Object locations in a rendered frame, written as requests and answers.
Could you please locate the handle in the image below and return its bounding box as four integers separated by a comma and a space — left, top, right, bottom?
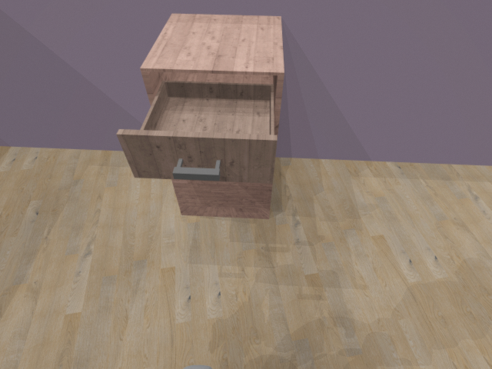
172, 158, 221, 181

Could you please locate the drawer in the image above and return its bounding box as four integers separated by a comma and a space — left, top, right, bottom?
116, 81, 277, 184

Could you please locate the cabinet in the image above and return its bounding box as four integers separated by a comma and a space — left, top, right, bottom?
140, 14, 284, 219

